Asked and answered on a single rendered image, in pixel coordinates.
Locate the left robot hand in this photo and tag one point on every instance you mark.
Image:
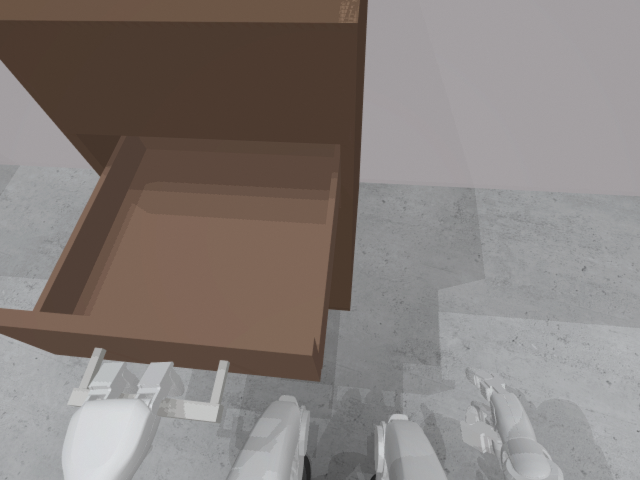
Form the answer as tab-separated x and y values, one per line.
108	439

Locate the robot right forearm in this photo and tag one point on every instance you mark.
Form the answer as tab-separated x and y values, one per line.
525	459

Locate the right robot hand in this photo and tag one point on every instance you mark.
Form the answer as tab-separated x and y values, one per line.
504	420

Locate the left robot shin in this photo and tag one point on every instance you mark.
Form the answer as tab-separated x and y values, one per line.
297	465

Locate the handle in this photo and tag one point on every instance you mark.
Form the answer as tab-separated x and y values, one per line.
172	408

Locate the robot right thigh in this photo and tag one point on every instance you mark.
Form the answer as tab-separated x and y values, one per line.
403	452

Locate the cabinet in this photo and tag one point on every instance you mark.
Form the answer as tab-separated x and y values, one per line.
250	70

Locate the drawer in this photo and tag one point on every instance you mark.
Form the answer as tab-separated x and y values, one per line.
193	251

